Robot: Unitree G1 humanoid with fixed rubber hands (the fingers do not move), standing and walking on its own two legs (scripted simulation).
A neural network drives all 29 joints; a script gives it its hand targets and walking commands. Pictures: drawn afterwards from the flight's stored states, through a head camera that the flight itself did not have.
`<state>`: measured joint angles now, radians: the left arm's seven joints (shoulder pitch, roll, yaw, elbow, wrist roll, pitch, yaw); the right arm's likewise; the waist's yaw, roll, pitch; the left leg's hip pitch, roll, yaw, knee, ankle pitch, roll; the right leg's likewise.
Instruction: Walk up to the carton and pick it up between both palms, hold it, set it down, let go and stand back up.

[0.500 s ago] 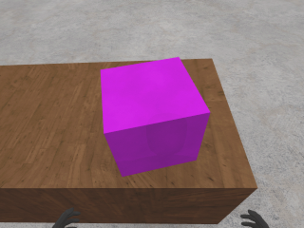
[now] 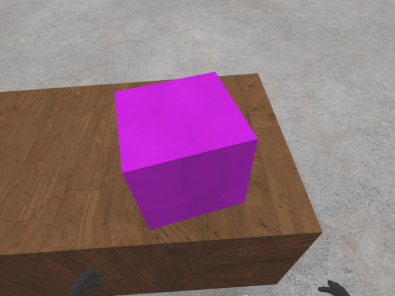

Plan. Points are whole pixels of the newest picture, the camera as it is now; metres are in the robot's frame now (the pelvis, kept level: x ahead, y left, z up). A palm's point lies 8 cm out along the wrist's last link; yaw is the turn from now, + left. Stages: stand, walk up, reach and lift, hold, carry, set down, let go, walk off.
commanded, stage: walk up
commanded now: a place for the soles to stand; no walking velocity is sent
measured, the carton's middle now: (182, 150) +0.48 +0.07 -0.02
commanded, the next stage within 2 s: reach and lift in 1.18 s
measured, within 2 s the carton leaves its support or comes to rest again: neither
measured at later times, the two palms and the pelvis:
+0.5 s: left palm out of the picture +0.13 +0.27 -0.07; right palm out of the picture +0.09 -0.27 -0.10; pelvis +0.00 +0.00 +0.00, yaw -1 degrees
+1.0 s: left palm out of the picture +0.14 +0.26 -0.08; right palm out of the picture +0.08 -0.28 -0.10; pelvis +0.00 +0.00 +0.00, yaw -2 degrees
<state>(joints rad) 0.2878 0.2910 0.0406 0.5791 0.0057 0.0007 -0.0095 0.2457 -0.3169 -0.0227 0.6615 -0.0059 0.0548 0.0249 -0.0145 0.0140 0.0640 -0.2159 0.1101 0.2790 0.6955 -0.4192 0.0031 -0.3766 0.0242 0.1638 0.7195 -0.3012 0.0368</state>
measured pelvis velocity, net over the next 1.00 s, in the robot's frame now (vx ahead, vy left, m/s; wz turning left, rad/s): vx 0.00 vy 0.00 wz -0.03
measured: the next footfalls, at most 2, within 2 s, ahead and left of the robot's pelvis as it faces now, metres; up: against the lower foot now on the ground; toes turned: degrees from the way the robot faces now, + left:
none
